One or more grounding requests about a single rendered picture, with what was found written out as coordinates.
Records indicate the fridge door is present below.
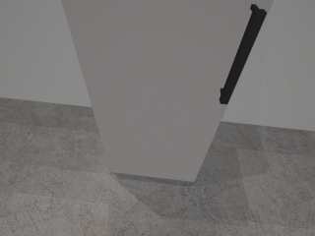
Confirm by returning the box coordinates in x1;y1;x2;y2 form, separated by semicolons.
61;0;273;182

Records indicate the handle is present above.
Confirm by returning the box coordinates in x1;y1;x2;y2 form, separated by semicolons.
220;4;267;104

